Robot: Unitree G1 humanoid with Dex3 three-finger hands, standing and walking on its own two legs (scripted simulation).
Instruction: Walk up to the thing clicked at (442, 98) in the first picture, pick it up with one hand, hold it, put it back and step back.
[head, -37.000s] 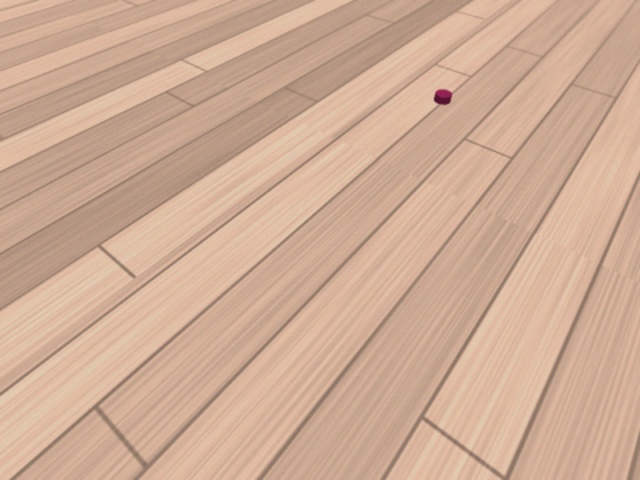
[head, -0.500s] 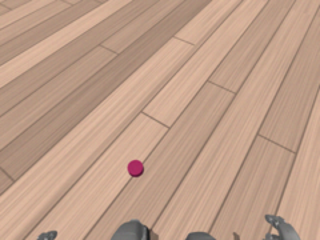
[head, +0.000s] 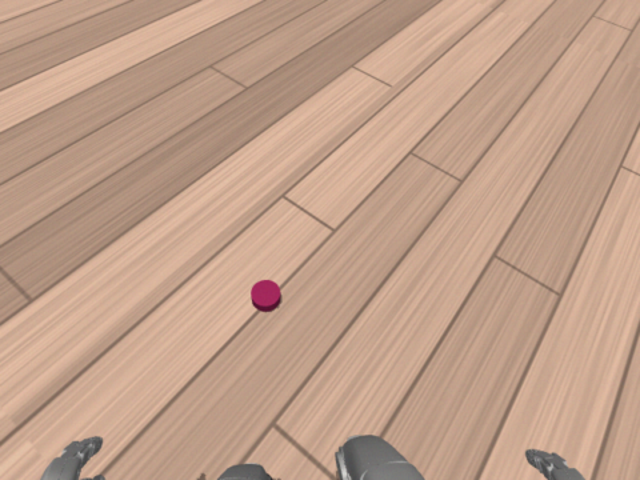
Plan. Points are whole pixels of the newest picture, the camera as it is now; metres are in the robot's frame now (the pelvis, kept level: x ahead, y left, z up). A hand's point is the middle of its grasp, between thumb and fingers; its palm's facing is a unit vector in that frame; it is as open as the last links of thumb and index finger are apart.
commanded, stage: step back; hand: left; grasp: from above
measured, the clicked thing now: (265, 295) +0.69 +0.12 -0.75
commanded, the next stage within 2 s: stand in 2.00 s
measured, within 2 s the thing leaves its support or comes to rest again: neither
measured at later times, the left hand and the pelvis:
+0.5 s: hand out of the picture -0.06 +0.23 -0.14, palm faces +0.01 -0.90 -0.43, open 7.4 cm; pelvis -0.18 -0.04 -0.01, yaw +2 degrees
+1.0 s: hand out of the picture -0.31 +0.20 -0.15, palm faces -0.02 -0.91 -0.40, open 7.4 cm; pelvis -0.35 -0.07 -0.01, yaw -2 degrees
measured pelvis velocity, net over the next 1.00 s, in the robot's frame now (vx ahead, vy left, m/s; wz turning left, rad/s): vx -0.35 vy -0.07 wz -0.04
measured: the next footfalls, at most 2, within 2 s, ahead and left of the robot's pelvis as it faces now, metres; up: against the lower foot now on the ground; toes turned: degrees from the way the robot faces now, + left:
right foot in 0.20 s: -0.07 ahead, -0.16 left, +0.00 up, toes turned -1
left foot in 0.54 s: -0.18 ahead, +0.07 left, +0.00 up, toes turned +1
